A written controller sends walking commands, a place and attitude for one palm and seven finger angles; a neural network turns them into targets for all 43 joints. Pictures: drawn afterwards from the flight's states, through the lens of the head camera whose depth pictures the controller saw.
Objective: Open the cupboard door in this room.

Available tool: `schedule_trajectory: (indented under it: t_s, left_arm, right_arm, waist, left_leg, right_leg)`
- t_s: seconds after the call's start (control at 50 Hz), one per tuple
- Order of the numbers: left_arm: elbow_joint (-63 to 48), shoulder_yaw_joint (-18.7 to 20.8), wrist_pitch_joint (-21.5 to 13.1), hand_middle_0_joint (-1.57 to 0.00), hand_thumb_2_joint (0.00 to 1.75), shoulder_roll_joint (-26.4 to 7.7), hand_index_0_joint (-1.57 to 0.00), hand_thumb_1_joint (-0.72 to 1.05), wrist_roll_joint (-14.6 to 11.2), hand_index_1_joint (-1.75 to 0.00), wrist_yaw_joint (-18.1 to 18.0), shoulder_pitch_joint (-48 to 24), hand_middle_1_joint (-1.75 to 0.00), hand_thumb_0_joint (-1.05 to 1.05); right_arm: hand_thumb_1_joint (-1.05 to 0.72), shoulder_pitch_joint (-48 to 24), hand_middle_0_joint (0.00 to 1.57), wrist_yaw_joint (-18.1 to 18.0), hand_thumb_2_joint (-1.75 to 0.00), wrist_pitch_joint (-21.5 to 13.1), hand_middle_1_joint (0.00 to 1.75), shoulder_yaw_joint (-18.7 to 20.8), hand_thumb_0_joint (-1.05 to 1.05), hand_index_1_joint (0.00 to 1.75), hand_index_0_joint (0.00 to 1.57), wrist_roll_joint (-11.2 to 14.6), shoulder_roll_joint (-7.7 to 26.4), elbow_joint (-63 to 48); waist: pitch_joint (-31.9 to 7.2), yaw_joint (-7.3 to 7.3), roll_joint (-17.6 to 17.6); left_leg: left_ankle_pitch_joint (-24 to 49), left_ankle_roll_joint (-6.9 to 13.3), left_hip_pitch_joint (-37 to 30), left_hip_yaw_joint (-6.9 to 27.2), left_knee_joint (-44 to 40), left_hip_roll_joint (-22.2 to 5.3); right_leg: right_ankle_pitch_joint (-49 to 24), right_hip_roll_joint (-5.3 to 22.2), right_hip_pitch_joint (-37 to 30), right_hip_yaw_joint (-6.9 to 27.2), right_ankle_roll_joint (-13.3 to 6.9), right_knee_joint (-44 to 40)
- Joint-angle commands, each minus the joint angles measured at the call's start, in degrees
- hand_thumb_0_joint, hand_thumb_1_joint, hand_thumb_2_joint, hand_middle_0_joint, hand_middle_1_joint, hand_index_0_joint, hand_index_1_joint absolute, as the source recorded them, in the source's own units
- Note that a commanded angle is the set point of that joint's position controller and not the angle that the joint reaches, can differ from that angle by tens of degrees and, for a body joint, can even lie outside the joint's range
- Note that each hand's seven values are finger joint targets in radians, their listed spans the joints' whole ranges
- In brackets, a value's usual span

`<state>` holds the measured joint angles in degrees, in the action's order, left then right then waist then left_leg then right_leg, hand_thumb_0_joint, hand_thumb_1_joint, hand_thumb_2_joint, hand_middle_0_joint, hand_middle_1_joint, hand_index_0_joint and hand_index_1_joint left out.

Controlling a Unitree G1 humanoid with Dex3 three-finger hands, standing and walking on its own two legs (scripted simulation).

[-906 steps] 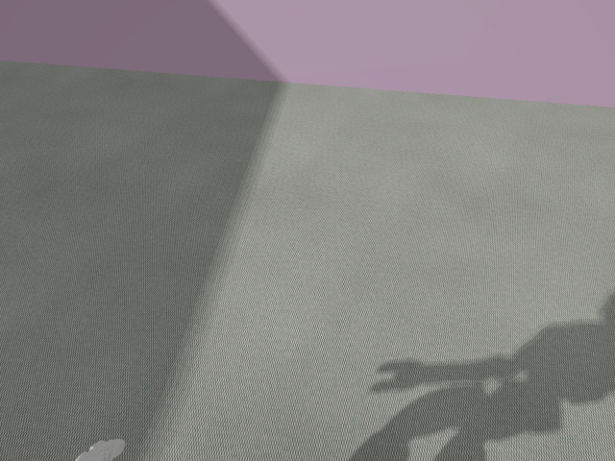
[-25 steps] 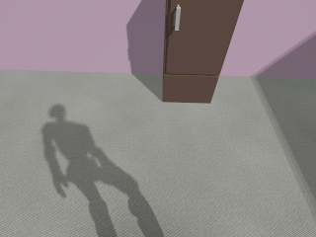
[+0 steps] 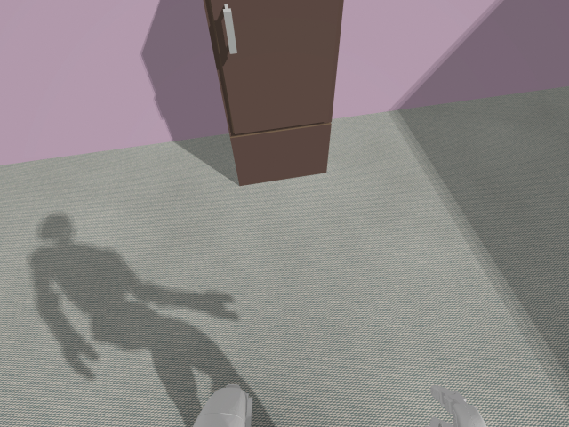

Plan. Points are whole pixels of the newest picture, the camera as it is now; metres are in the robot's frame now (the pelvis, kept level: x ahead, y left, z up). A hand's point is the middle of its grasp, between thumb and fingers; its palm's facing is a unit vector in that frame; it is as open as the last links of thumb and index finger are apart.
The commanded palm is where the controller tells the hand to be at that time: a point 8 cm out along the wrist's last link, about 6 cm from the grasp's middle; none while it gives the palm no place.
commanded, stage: walk to a spot facing it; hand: left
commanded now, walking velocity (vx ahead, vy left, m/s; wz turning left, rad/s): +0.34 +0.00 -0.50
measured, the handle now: (229, 28) +1.15 +0.30 -0.02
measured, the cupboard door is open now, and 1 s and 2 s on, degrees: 0 0 0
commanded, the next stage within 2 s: turn to face it in 1.18 s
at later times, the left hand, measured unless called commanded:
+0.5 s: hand (176, 296) +0.34 +0.27 -0.17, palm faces -0.28 -0.93 -0.22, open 7.4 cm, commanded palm none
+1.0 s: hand (272, 221) +0.55 +0.10 -0.17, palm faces -0.56 -0.79 -0.24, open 7.2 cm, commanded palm none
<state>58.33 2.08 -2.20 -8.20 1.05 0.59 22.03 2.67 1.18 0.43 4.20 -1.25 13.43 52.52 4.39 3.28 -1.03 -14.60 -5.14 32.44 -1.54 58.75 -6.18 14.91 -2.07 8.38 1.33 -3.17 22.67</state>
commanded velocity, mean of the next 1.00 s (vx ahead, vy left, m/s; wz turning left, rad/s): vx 0.27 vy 0.00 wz -0.59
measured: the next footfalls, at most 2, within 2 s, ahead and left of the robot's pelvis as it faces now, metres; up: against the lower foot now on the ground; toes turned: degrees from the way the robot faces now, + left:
left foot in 0.22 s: +0.19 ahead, +0.17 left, +0.00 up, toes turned -1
right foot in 0.78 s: +0.37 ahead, -0.10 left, +0.00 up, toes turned -36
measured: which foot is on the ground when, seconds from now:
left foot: up 0.00-0.20, down 0.22-0.76, up 0.78-1.00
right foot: down 0.00-0.22, up 0.24-0.76, down 0.78-1.00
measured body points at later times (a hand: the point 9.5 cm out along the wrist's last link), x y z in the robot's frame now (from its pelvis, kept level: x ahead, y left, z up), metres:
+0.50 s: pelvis +0.18 +0.09 +0.00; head +0.23 +0.10 +0.45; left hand +0.36 +0.32 -0.15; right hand +0.09 -0.14 -0.13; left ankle +0.15 +0.17 -0.75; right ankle +0.16 -0.07 -0.63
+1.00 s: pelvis +0.36 -0.01 -0.01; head +0.40 -0.05 +0.43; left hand +0.58 +0.14 -0.15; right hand +0.28 -0.24 -0.16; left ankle +0.48 +0.13 -0.66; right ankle +0.34 -0.07 -0.75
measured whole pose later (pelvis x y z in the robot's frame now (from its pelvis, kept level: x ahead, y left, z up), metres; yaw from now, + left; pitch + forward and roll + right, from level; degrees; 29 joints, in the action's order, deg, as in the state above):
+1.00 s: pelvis +0.36 -0.01 -0.01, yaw -36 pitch +0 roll +0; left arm 55.0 3.4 -2.1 -12.4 0.3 0.0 10.2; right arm 10.6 -0.1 -0.5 2.9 -1.0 10.0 53.1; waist 6.3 -2.3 -0.6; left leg -19.8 -5.7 33.4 -1.1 66.9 -10.5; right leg 15.0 -4.5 15.5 -2.3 -5.5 30.7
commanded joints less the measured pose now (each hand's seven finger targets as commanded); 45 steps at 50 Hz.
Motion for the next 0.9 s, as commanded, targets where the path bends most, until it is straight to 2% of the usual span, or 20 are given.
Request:
schedule_trajectory:
  t_s: [0.0,0.1,0.14,0.16,0.18,0.2,0.22,0.26,0.34,0.46,0.6,0.66,0.7,0.72,0.74,0.76,0.78,0.8,0.84,0.88]
  left_arm:
    - [-2.47,3.03,-1.27,-0.20,0.90,-12.26,-0.20,0.90,0.31,-0.30,-0.87,4.01,-0.30,0.00]
    - [-2.92,3.53,-0.56,-0.20,0.90,-14.36,-0.20,0.90,0.45,-0.30,-0.96,1.48,-0.30,0.00]
    - [-3.51,3.66,-0.35,-0.20,0.90,-14.48,-0.20,0.90,0.11,-0.30,-0.91,-1.30,-0.30,0.00]
    - [-4.09,3.77,-0.42,-0.20,0.90,-13.93,-0.20,0.90,-0.08,-0.30,-0.79,-3.89,-0.30,0.00]
    - [-5.24,3.55,-0.33,-0.20,0.90,-10.93,-0.20,0.90,-0.71,-0.30,-0.23,-2.74,-0.30,0.00]
    - [-6.60,2.86,-0.67,-0.20,0.90,-8.49,-0.20,0.90,-0.79,-0.30,0.30,-2.57,-0.30,0.00]
    - [-6.50,2.98,-0.41,-0.20,0.90,-10.11,-0.20,0.90,-0.21,-0.30,0.09,-4.96,-0.30,0.00]
    - [-6.90,3.24,0.24,-0.20,0.90,-10.23,-0.20,0.90,0.35,-0.30,1.44,-9.79,-0.30,0.00]
    - [-6.10,2.92,2.59,-0.20,0.90,-6.95,-0.20,0.90,0.83,-0.30,2.13,-7.23,-0.30,0.00]
    - [-8.87,2.47,3.61,-0.20,0.90,-5.66,-0.20,0.90,1.04,-0.30,2.37,-15.48,-0.30,0.00]
    - [-12.10,1.15,2.90,-0.20,0.90,-4.31,-0.20,0.90,0.74,-0.30,2.71,-27.96,-0.30,0.00]
    - [-12.02,1.34,2.18,-0.20,0.90,-5.43,-0.20,0.90,0.75,-0.30,2.30,-25.70,-0.30,0.00]
    - [-9.98,2.21,1.36,-0.20,0.90,-7.61,-0.20,0.90,0.74,-0.30,1.88,-16.69,-0.30,0.00]
    - [-7.72,2.96,0.72,-0.20,0.90,-10.19,-0.20,0.90,0.83,-0.30,1.54,-9.25,-0.30,0.00]
    - [-5.38,4.11,0.19,-0.20,0.90,-15.81,-0.20,0.90,0.83,-0.30,0.99,-0.84,-0.30,0.00]
    - [-3.88,4.94,-0.35,-0.20,0.90,-21.47,-0.20,0.90,-0.12,-0.30,-0.08,4.58,-0.30,0.00]
    - [-4.26,5.15,0.20,-0.20,0.90,-22.23,-0.20,0.90,-1.43,-0.30,-0.67,3.17,-0.30,0.00]
    - [-5.73,4.74,0.24,-0.20,0.90,-20.58,-0.20,0.90,-1.46,-0.30,-0.71,-1.30,-0.30,0.00]
    - [-6.74,3.49,-0.32,-0.20,0.90,-15.66,-0.20,0.90,-1.49,-0.30,-1.11,-7.36,-0.30,0.00]
    - [-6.87,3.23,-1.06,-0.20,0.90,-14.26,-0.20,0.90,-0.62,-0.30,-1.15,-10.50,-0.30,0.00]
  right_arm:
    - [-0.90,-6.25,0.20,-0.20,-0.90,-1.55,0.30,-0.06,0.00,0.30,0.20,0.06,2.87,-6.61]
    - [-0.90,-6.83,0.20,-0.15,-0.90,-2.64,0.30,-0.51,0.00,0.30,0.20,0.45,2.82,-7.79]
    - [-0.90,-0.95,0.20,-0.75,-0.90,-3.29,0.30,-0.18,0.00,0.30,0.20,0.44,4.00,-5.93]
    - [-0.90,7.33,0.20,-1.51,-0.90,-3.87,0.30,0.45,0.00,0.30,0.20,0.39,6.55,-3.42]
    - [-0.90,16.42,0.20,-2.17,-0.90,-4.40,0.30,1.86,0.00,0.30,0.20,-0.34,12.85,-1.01]
    - [-0.90,22.66,0.20,-2.11,-0.90,-4.07,0.30,2.46,0.00,0.30,0.20,-0.54,16.94,0.25]
    - [-0.90,20.82,0.20,-2.07,-0.90,-3.55,0.30,1.80,0.00,0.30,0.20,-0.36,14.57,0.41]
    - [-0.90,13.41,0.20,-1.84,-0.90,-3.70,0.30,0.33,0.00,0.30,0.20,-0.11,8.59,-1.63]
    - [-0.90,13.98,0.20,-2.27,-0.90,-5.30,0.30,-0.71,0.00,0.30,0.20,0.16,4.37,0.27]
    - [-0.90,21.87,0.20,-2.65,-0.90,-5.94,0.30,-0.85,0.00,0.30,0.20,0.25,2.80,4.10]
    - [-0.90,28.87,0.20,-2.91,-0.90,-5.28,0.30,-0.75,0.00,0.30,0.20,-0.39,3.00,7.36]
    - [-0.90,29.12,0.20,-2.85,-0.90,-4.88,0.30,-0.18,0.00,0.30,0.20,-0.15,4.47,7.29]
    - [-0.90,26.70,0.20,-2.76,-0.90,-4.79,0.30,0.38,0.00,0.30,0.20,0.29,6.87,6.11]
    - [-0.90,25.35,0.20,-2.48,-0.90,-4.68,0.30,0.44,0.00,0.30,0.20,0.64,7.48,5.17]
    - [-0.90,24.66,0.20,-1.81,-0.90,-4.43,0.30,0.10,0.00,0.30,0.20,1.72,5.85,3.82]
    - [-0.90,23.55,0.20,-1.95,-0.90,-4.54,0.30,-0.66,0.00,0.30,0.20,2.05,2.17,0.73]
    - [-0.90,18.93,0.20,-2.39,-0.90,-4.33,0.30,-0.36,0.00,0.30,0.20,1.73,3.64,-0.99]
    - [-0.90,18.05,0.20,-2.24,-0.90,-4.07,0.30,-0.06,0.00,0.30,0.20,1.43,3.03,-1.62]
    - [-0.90,15.09,0.20,-2.06,-0.90,-2.83,0.30,-0.05,0.00,0.30,0.20,0.26,3.30,-0.75]
    - [-0.90,17.83,0.20,-2.00,-0.90,-1.48,0.30,-0.26,0.00,0.30,0.20,-0.15,1.76,0.17]
  waist:
    - [-0.59,0.91,7.79]
    - [-1.91,0.89,9.68]
    - [-3.48,-2.21,8.67]
    - [-7.01,-6.10,4.93]
    - [-14.25,-9.10,-8.01]
    - [-16.19,-9.96,-19.12]
    - [-13.89,-9.97,-15.25]
    - [-1.71,-6.35,-7.57]
    - [-2.25,-2.66,-6.57]
    - [-0.45,-3.82,-4.13]
    - [2.71,-7.24,-6.05]
    - [0.28,-5.84,-7.66]
    - [-5.63,-1.49,-9.65]
    - [-9.68,1.97,-9.05]
    - [-16.53,5.84,-1.68]
    - [-23.09,5.83,7.61]
    - [-21.13,5.12,3.79]
    - [-17.26,2.74,3.29]
    - [-6.95,-1.27,-2.00]
    - [-4.96,-4.78,0.52]
  left_leg:
    - [0.03,0.12,6.49,-0.05,-6.01,0.28]
    - [-2.72,1.44,-3.96,-1.80,-19.39,2.92]
    - [1.44,1.91,-16.56,-2.87,-28.37,4.55]
    - [3.89,2.69,-29.55,-1.32,-33.94,2.76]
    - [0.51,5.96,-44.86,11.94,-36.24,-9.55]
    - [2.89,11.10,-50.04,26.56,-39.67,-23.39]
    - [-5.40,12.80,-42.72,28.17,-43.30,-24.75]
    - [-11.62,12.39,-28.01,20.27,-47.12,-20.13]
    - [9.38,8.06,-25.06,0.40,-45.95,-13.17]
    - [24.43,7.84,-31.69,-5.46,-44.68,-13.17]
    - [39.13,8.55,-38.81,-12.36,-42.84,-12.79]
    - [57.57,8.26,-41.61,-15.37,-35.71,-13.09]
    - [64.87,7.24,-41.24,-17.13,-24.06,-12.90]
    - [58.51,5.77,-34.90,-17.74,-12.95,-12.05]
    - [29.66,3.68,-16.56,-16.32,3.06,-10.02]
    - [-20.55,0.31,3.07,-12.37,24.69,0.80]
    - [-18.33,1.41,5.67,-2.46,27.61,-0.14]
    - [-12.93,1.12,8.40,0.42,28.74,-1.94]
    - [-6.41,0.84,4.44,1.09,20.87,-5.16]
    - [-5.80,0.20,-0.79,0.14,14.51,-4.86]
  right_leg:
    - [-12.12,14.54,-6.65,16.64,-7.53,-8.47]
    - [-16.79,13.85,-4.89,16.25,-6.51,-4.35]
    - [-18.48,11.34,0.60,14.87,-4.43,0.74]
    - [-18.84,8.22,6.65,12.21,-2.45,9.42]
    - [-5.21,2.16,17.08,6.38,0.26,23.77]
    - [20.03,-1.04,28.61,0.28,2.58,39.83]
    - [19.23,1.77,29.99,2.75,2.52,47.92]
    - [10.21,6.89,31.23,0.84,2.91,51.83]
    - [-1.08,7.97,28.15,-0.94,4.56,51.18]
    - [-6.25,8.19,36.02,-3.05,5.35,47.18]
    - [-4.52,5.04,32.82,-9.96,3.20,25.16]
    - [-0.71,0.85,25.68,-13.40,0.31,18.02]
    - [-1.03,-1.30,14.37,-13.69,-1.61,11.75]
    - [-5.23,-1.29,0.82,-13.38,-2.56,6.43]
    - [-15.76,9.14,-22.00,-1.12,-6.36,5.56]
    - [-44.40,27.01,-34.29,27.66,-14.95,7.28]
    - [-50.87,26.98,-29.69,24.18,-16.32,4.96]
    - [-41.92,25.11,-25.92,22.37,-15.07,3.77]
    - [-35.10,19.63,-7.21,13.90,-10.01,-0.26]
    - [-31.96,16.05,3.47,9.48,-8.41,-2.77]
